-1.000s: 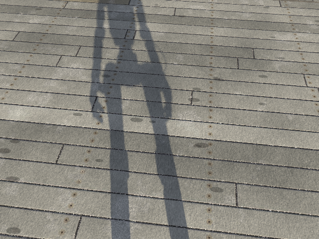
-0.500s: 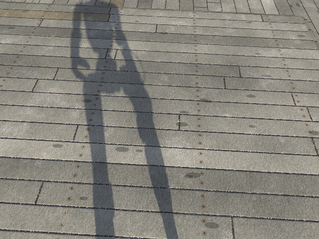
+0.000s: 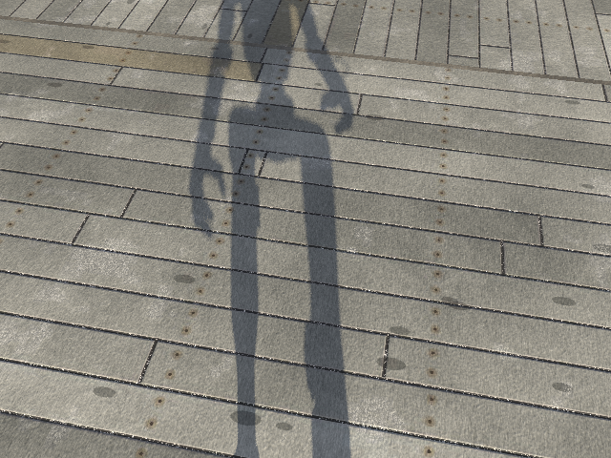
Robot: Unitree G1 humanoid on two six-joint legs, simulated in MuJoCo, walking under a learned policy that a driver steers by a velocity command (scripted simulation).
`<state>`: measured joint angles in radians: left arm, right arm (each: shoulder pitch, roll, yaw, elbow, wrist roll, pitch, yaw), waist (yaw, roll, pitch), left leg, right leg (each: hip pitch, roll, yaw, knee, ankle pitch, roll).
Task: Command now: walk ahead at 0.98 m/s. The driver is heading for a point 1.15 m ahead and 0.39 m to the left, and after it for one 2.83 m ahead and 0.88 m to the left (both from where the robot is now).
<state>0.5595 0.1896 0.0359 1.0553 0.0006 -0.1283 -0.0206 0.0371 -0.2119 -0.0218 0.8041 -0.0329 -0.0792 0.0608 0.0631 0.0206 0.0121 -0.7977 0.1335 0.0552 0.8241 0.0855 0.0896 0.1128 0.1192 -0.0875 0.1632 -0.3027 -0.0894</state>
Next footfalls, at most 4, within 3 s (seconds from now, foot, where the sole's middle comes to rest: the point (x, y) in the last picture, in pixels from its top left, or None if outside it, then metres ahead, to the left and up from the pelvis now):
0.16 left None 0.37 0.07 -0.77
0.54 right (350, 350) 0.75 -0.03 -0.77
0.96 left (255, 415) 0.58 0.18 -0.77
1.44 right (340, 368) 0.70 -0.01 -0.77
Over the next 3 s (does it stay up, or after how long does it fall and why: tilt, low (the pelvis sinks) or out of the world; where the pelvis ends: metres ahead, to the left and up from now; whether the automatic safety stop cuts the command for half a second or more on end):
stays up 1.33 0.35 0.00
